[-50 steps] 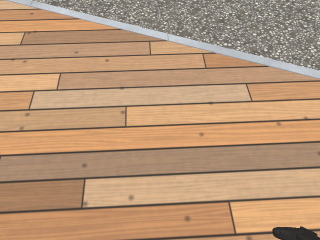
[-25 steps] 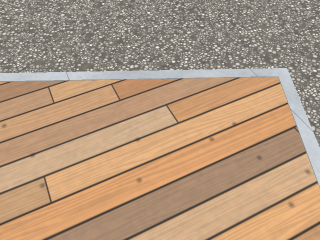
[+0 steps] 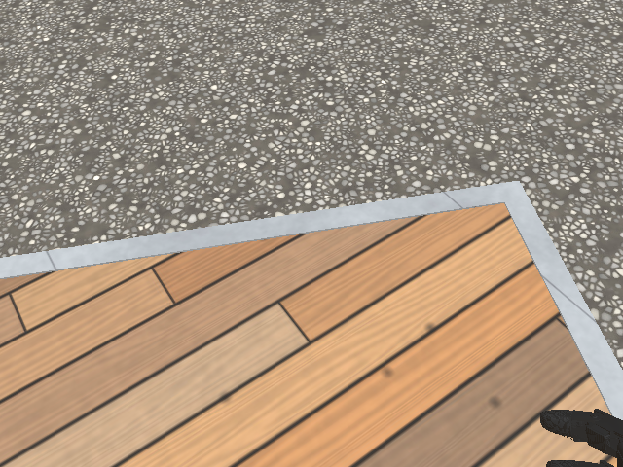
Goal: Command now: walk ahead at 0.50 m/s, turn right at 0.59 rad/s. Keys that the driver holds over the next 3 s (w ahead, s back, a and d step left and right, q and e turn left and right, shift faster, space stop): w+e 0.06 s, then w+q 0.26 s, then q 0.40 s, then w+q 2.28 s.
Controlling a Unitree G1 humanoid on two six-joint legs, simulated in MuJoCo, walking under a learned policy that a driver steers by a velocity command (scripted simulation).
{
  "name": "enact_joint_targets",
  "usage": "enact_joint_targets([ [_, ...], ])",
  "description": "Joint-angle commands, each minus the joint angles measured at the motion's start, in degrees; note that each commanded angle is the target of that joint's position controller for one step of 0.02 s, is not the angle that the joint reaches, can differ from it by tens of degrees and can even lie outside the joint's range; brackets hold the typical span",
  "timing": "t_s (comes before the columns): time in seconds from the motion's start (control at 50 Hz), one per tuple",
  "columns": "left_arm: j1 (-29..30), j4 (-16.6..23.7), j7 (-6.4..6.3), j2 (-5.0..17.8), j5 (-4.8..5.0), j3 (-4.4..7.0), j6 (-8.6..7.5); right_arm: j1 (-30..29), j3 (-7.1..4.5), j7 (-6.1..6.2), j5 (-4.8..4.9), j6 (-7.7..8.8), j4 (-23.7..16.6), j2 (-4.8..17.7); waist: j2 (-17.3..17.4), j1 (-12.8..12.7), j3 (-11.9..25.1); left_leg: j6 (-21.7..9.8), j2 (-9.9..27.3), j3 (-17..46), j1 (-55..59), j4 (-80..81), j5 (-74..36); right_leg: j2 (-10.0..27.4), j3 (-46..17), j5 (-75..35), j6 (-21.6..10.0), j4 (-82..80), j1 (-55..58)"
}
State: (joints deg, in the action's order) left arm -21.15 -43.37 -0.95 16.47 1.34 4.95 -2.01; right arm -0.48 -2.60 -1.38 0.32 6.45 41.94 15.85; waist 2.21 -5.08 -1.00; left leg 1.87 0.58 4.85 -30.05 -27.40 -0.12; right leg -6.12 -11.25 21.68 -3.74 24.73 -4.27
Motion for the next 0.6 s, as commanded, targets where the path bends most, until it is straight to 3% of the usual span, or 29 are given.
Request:
enact_joint_targets([
  [0.02, 1.73, 3.57, -0.38, 6.89, -0.21, 1.57, -0.12, 4.99, -3.36, 0.25, -0.12, 1.8, -2.11, 9.01, -9.67, 6.57, 4.18, -3.23, -0.28, -1.35, 15.33, 3.03, 2.99, 11.46, -11.39, -21.1, -5.17, 3.98, -4.11],
  [0.04, 2.33, 4.64, -0.11, 3.84, -0.79, 0.37, -0.31, 13.08, -4.21, 0.66, -1.18, 2.06, -1.17, 11.62, -6.15, 10.36, 11.26, -6.7, 7.13, 5.05, 29.22, 1.35, 5.01, 8.3, -7.65, -17.96, -3.07, 17.46, -9.8],
  [0.06, -5.0, 6.09, -0.1, 0.15, 0.37, -0.73, -0.84, 20.5, -5.53, 0.9, -2.03, 1.34, 0.37, 16.72, 10.2, 8.7, 20.08, -15.96, 20.76, 29.16, 50.35, 4.51, 15.94, -0.07, 0.59, 2.81, 1.56, 37.38, -29.48],
  [0.08, -7.07, 5.13, -0.25, 3.76, 1.06, -0.64, -1.17, 21.71, -4.83, 0.25, -0.37, 1.0, 1.71, 13.2, 14.57, 8.67, 19.58, -18.08, 23.65, 42.69, 51.4, 9.74, 29.92, 2.64, 0.4, 12.12, 2.33, 46.81, -38.78],
  [0.1, -2.54, 4.49, -0.2, 7.5, 0.95, 0.26, -1.14, 19.42, -3.62, 0.14, 0.14, 0.75, 1.33, 8.68, 8.03, 10.0, 11.23, -15.87, 20.52, 35.74, 44.42, 11.35, 32.89, 4.84, -0.21, 7.31, 2.56, 49.85, -41.26],
  [0.12, 2.27, 5.47, -0.21, 7.7, 0.15, 0.25, -1.14, 16.7, -2.99, 0.12, -0.31, 0.2, 1.02, 7.15, 3.64, 9.67, 6.22, -14.27, 17.69, 27.97, 37.31, 11.53, 27.61, 6.53, 2.3, 3.56, 2.62, 49.58, -40.52],
  [0.14, 5.88, 6.7, -0.05, 7.08, -0.81, 0.2, -1.53, 14.52, -2.5, 0.03, -0.68, -0.24, 1.23, 6.19, 2.02, 8.67, 2.19, -14.35, 15.29, 22.89, 30.55, 12.69, 20.96, 7.91, 3.56, 1.12, 2.48, 46.49, -39.68],
  [0.16, 6.57, 7.15, 0.25, 6.25, -1.19, 0.23, -1.82, 13.43, -1.98, 0.08, -1.02, -0.34, 1.26, 5.38, 2.65, 6.98, 0.94, -14.28, 13.45, 19.61, 26.23, 13.86, 15.44, 9.84, 4.29, -0.98, 2.28, 43.01, -37.05],
  [0.2, 5.94, 7.3, 0.63, 4.04, -1.13, -0.29, -2.2, 13.41, -1.78, 0.05, -0.5, -0.38, 1.58, 5.21, 3.97, 5.52, 1.27, -15.1, 11.42, 16.25, 22.84, 15.31, 7.98, 10.63, 6.12, -1.37, 2.68, 36.62, -33.32],
  [0.28, 12.6, 9.38, 1.18, 1.02, -1.68, -1.93, -3.06, 14.82, -3.08, 0.84, 0.95, -0.97, 2.27, 9.6, 3.19, 6.63, 1.3, -15.4, 9.51, 10.02, 18.12, 16.72, 1.61, 9.51, 9.04, -9.1, 4.37, 18.52, -27.0],
  [0.32, 15.63, 9.77, 1.57, 1.67, -1.11, -1.95, -3.34, 16.63, -3.37, 1.02, 1.21, -1.48, 2.78, 10.55, 3.32, 7.69, 1.35, -14.51, 8.89, 8.78, 16.56, 16.47, 1.18, 7.7, 9.6, -16.04, 5.19, 12.41, -22.71],
  [0.38, 18.58, 10.86, 1.75, 3.23, -1.14, -1.38, -3.8, 19.98, -3.35, 1.44, 1.38, -2.77, 4.14, 10.38, 3.54, 8.05, 1.29, -12.3, 8.71, 9.54, 18.81, 11.57, -6.24, 5.45, 9.0, -19.56, 5.21, 6.16, -19.07],
  [0.42, 16.26, 10.31, 1.6, 4.54, -1.48, -0.53, -4.03, 19.44, -3.4, 1.99, 1.65, -3.66, 3.75, 10.39, 3.78, 5.71, 2.99, -9.54, 7.43, 10.33, 18.69, 6.27, -6.02, 4.9, 8.84, -23.36, 3.85, 0.97, -12.27],
  [0.44, 13.83, 9.65, 1.27, 5.63, -1.95, 0.06, -3.99, 19.11, -3.15, 2.15, 1.5, -3.73, 3.22, 9.32, 3.37, 4.24, 4.42, -7.66, 5.3, 9.72, 16.88, 2.27, -5.88, 5.95, 8.79, -26.38, 2.61, -1.15, -6.47],
  [0.46, 9.61, 9.54, 0.55, 8.51, -2.73, 0.94, -3.84, 18.27, -2.45, 2.21, 0.73, -3.46, 1.88, 6.93, 0.89, 2.17, 8.41, -5.08, 1.8, 7.87, 12.25, -6.39, -0.11, 12.13, 4.54, -34.6, 0.06, -0.25, 2.69],
  [0.48, 4.37, 9.77, -0.26, 12.48, -3.68, 1.71, -2.83, 22.51, -1.12, 2.16, -0.71, -3.04, 0.87, 2.57, -11.65, 1.88, 15.84, -1.27, -3.35, 2.23, -0.21, -23.74, 26.97, 26.9, -6.91, -54.05, -6.17, 4.24, 17.71],
  [0.5, 2.82, 8.94, 0.15, 11.71, -2.86, 1.63, -1.49, 28.1, -1.02, 2.34, 0.67, -3.04, 0.51, 4.23, -20.8, 2.82, 22.38, 0.02, -3.37, 0.74, -6.95, -35.81, 42.08, 34.77, -18.19, -50.44, -12.69, 2.74, 20.81],
  [0.52, 4.29, 9.1, 0.3, 8.41, -2.26, 0.88, -0.85, 26.4, -2.31, 2.64, 1.32, -3.86, 1.26, 8.22, -14.19, 2.5, 17.94, 1.09, -0.62, 1.67, -9.71, -41.69, 38.45, 31.09, -16.24, -42.18, -11.89, 0.24, 16.09],
  [0.54, 7.04, 9.25, 0.25, 6.16, -1.96, 0.16, -0.59, 22.46, -2.75, 2.87, 1.3, -4.79, 0.55, 8.96, -11.15, 2.69, 12.92, 1.7, 0.55, 0.15, -11.77, -43.61, 35.08, 28.2, -10.32, -38.69, -10.17, -0.78, 11.35],
  [0.56, 10.49, 9.15, 0.4, 4.94, -1.96, -0.39, -0.45, 21.49, -3.03, 3.15, 0.96, -5.99, 0.62, 8.53, -9.02, 4.14, 9.72, 2.49, 2.02, -0.46, -10.6, -43.04, 32.54, 25.88, -5.77, -37.74, -9.4, -2.42, 5.38],
  [0.6, 15.06, 8.57, 0.54, 5.63, -2.7, -0.05, -0.39, 21.4, -2.99, 3.46, 0.71, -8.06, -0.31, 6.65, -10.45, 6.74, 5.96, 3.36, 3.19, -1.91, -4.3, -40.15, 27.99, 23.17, 0.82, -35.01, -9.07, -6.59, -5.67],
])
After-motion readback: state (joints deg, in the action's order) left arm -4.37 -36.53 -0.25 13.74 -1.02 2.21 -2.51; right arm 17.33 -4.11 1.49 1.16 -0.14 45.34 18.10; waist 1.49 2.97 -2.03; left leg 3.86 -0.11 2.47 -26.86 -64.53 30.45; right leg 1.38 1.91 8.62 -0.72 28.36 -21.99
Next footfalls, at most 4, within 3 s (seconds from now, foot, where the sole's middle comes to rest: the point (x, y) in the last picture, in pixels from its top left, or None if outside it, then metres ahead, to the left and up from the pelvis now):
0.04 left None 0.19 0.13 -0.77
0.46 right None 0.40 -0.12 -0.77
0.88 left None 0.35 0.13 -0.77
1.34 right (345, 364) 0.70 0.05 -0.77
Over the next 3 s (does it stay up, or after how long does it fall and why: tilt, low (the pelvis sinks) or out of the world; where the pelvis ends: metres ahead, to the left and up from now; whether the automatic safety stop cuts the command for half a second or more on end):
stays up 0.95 0.83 0.00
